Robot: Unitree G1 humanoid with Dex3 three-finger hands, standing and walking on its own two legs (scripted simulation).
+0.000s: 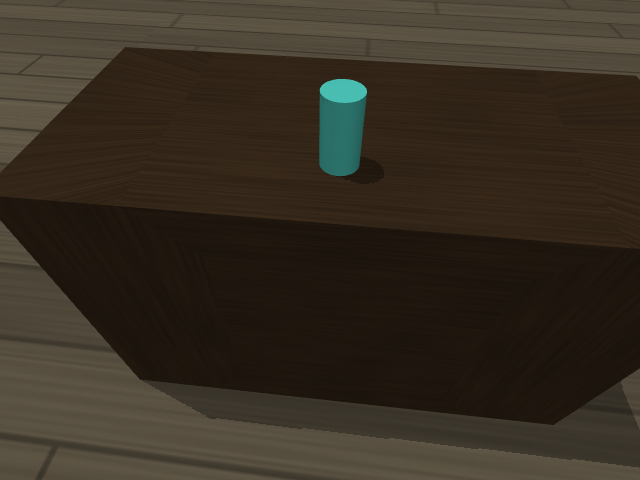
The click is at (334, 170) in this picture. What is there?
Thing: squat round
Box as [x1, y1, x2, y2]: [319, 79, 366, 175]
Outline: 335,79 324,83 320,87 319,164 324,171 330,174 345,175 355,171 359,164 366,89 362,84 353,80
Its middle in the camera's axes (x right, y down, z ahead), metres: +0.03 -0.18 +0.66
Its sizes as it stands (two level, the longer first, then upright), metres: 0.074 0.074 0.142
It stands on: a support 0.80 m high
